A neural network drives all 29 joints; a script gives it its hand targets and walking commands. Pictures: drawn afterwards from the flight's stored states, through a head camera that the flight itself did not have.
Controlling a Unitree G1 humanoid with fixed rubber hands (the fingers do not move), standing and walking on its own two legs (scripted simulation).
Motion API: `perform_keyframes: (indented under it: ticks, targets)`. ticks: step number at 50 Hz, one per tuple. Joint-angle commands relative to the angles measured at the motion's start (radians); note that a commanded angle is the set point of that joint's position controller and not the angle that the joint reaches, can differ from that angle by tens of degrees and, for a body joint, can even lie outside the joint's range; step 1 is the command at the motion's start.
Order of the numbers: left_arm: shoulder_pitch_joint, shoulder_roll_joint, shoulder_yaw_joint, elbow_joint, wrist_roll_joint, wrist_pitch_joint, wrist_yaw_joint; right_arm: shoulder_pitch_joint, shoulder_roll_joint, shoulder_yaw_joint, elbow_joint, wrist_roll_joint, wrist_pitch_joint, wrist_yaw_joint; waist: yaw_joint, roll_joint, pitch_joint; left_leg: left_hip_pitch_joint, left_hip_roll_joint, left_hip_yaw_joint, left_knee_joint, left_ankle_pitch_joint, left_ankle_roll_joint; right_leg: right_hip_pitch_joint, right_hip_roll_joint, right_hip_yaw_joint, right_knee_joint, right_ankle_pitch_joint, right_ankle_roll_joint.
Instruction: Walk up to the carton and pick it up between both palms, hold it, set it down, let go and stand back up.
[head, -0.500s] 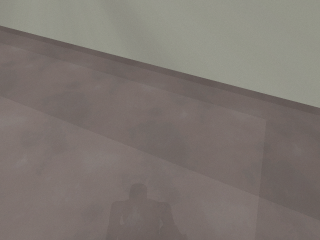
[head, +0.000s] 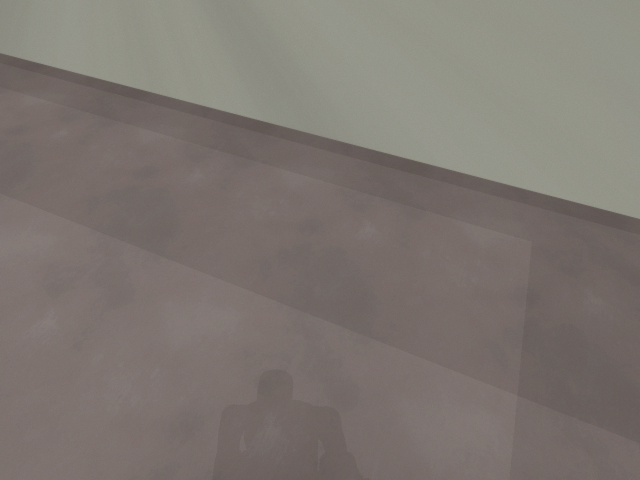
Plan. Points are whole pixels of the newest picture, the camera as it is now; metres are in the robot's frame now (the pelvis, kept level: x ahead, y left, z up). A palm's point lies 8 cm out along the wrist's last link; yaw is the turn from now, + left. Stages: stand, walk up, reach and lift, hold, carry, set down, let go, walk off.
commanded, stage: stand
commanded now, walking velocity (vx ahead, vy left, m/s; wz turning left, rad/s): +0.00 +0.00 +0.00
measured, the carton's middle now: out of the picture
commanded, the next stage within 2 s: walk up in 0.52 s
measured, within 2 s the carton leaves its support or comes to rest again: neither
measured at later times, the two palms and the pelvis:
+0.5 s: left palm out of the picture -0.03 +0.20 -0.15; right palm out of the picture -0.02 -0.19 -0.15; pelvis +0.00 +0.00 +0.00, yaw +0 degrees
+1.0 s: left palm out of the picture -0.03 +0.23 -0.15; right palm out of the picture +0.06 -0.25 -0.15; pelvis -0.02 -0.01 -0.01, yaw +10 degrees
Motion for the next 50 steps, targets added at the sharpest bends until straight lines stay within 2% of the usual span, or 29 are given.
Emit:
perform_keyframes:
  ticks: [1,35,36,37,38,40,42,43,44,45,46,47,48,49,50]
  targets:
    - [0.076,0.069,0.008,-0.013,0.0,-0.007,0.004,0.081,-0.076,-0.01,-0.015,0.0,-0.008,-0.004,0.0,0.001,0.039,-0.039,0.076,-0.078,-0.119,0.109,0.03,-0.028,-0.055,0.059,-0.1,0.117,-0.039]
    - [0.101,0.063,-0.001,-0.002,-0.002,-0.01,0.001,0.104,-0.074,-0.004,-0.018,0.001,-0.016,0.0,0.001,-0.001,0.043,-0.04,0.078,-0.083,-0.135,0.109,0.034,-0.024,-0.061,0.056,-0.105,0.124,-0.032]
    - [-0.011,0.179,0.048,-0.052,0.004,0.001,0.021,0.0,-0.17,-0.043,-0.125,-0.006,-0.006,-0.018,-0.001,0.007,0.173,-0.098,0.153,-0.047,-0.006,0.613,0.021,-0.133,-0.1,-0.001,0.045,0.468,-0.016]
    - [0.037,0.229,0.061,-0.08,0.001,-0.002,0.03,0.06,-0.158,-0.048,-0.139,-0.002,-0.008,-0.002,0.005,0.052,-0.044,-0.086,0.17,-0.148,0.022,0.476,0.048,0.004,-0.052,-0.081,0.118,0.146,-0.006]
    - [0.058,0.193,0.058,-0.091,0.005,-0.001,0.031,0.049,-0.179,-0.066,-0.15,-0.005,-0.006,0.001,0.008,0.107,-0.071,-0.102,0.187,-0.215,-0.001,0.373,0.074,-0.028,-0.031,-0.077,0.158,0.003,0.002]
    - [0.068,0.107,0.042,-0.109,0.009,0.004,0.027,0.027,-0.214,-0.093,-0.189,-0.01,0.01,0.004,0.006,0.184,-0.033,-0.178,0.237,-0.365,-0.087,0.143,0.114,-0.092,0.001,-0.071,0.218,-0.123,0.0]
    - [0.083,0.088,0.04,-0.124,0.005,-0.003,0.026,-0.019,-0.212,-0.103,-0.221,-0.015,0.022,0.003,0.028,0.195,0.007,-0.263,0.235,-0.395,-0.111,0.158,0.117,-0.068,0.001,-0.062,0.202,-0.107,0.005]
    - [0.111,0.092,0.042,-0.125,0.004,-0.006,0.026,-0.053,-0.203,-0.106,-0.24,-0.015,0.026,0.004,0.049,0.174,0.001,-0.314,0.206,-0.365,-0.085,0.136,0.095,-0.012,-0.015,-0.049,0.136,-0.09,-0.002]
    - [0.149,0.125,0.051,-0.126,0.008,-0.009,0.026,-0.097,-0.18,-0.101,-0.268,-0.013,0.03,0.007,0.078,0.077,-0.012,-0.407,0.136,-0.28,0.003,0.072,0.05,0.078,-0.085,0.022,0.025,-0.11,-0.029]
    - [0.192,0.204,0.068,-0.123,0.014,-0.011,0.029,-0.14,-0.125,-0.087,-0.3,-0.012,0.028,0.007,0.104,-0.172,-0.035,-0.517,0.002,-0.085,0.254,-0.102,-0.009,0.152,-0.284,0.223,-0.152,-0.098,-0.103]
    - [0.195,0.27,0.076,-0.13,0.015,-0.011,0.034,-0.112,-0.107,-0.09,-0.309,-0.031,0.026,0.003,0.081,-0.371,-0.069,-0.536,-0.017,0.017,0.524,-0.346,-0.034,0.123,-0.491,0.428,-0.248,0.08,-0.194]
    - [0.164,0.249,0.064,-0.148,0.019,-0.015,0.035,-0.108,-0.127,-0.1,-0.302,-0.053,0.027,0.01,0.058,-0.268,-0.052,-0.512,0.039,-0.017,0.658,-0.35,-0.044,0.06,-0.519,0.416,-0.262,0.14,-0.23]
    - [0.119,0.225,0.049,-0.175,0.023,-0.018,0.037,-0.119,-0.135,-0.1,-0.302,-0.054,0.027,0.026,0.031,-0.137,-0.025,-0.485,0.062,-0.034,0.703,-0.301,-0.042,-0.001,-0.47,0.321,-0.248,0.155,-0.223]
    - [0.055,0.222,0.045,-0.197,0.027,-0.023,0.038,-0.111,-0.116,-0.093,-0.297,-0.045,0.03,0.04,0.001,-0.084,0.003,-0.455,0.083,-0.033,0.726,-0.245,-0.04,-0.058,-0.419,0.225,-0.234,0.168,-0.207]
    - [-0.002,0.226,0.047,-0.217,0.028,-0.029,0.039,-0.075,-0.098,-0.084,-0.286,-0.039,0.035,0.052,-0.028,-0.082,0.01,-0.415,0.096,-0.015,0.701,-0.193,-0.045,-0.083,-0.365,0.127,-0.216,0.183,-0.181]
